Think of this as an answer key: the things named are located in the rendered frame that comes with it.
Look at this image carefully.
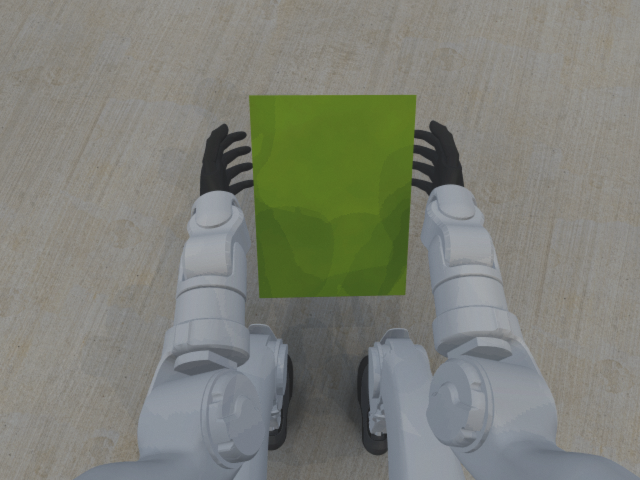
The robot left thigh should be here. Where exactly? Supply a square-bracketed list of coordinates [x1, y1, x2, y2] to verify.
[233, 334, 288, 480]

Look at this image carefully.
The left robot hand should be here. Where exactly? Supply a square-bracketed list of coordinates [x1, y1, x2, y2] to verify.
[200, 124, 254, 196]

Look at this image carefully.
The robot left shin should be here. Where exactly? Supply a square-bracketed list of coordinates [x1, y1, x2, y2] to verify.
[248, 324, 283, 429]

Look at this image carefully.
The right robot upper arm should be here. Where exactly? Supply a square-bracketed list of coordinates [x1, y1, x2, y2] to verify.
[426, 355, 640, 480]

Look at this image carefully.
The robot left forearm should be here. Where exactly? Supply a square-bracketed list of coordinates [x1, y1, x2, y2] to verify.
[137, 191, 251, 447]

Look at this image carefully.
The robot right forearm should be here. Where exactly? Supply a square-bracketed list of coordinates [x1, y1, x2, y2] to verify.
[420, 184, 558, 424]

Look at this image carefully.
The right robot hand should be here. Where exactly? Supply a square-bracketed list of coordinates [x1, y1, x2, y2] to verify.
[411, 120, 464, 196]

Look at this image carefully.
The carton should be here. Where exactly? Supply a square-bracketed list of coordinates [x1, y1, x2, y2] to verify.
[249, 95, 416, 298]

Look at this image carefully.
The left robot upper arm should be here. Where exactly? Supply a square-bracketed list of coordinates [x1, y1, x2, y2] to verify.
[73, 368, 265, 480]

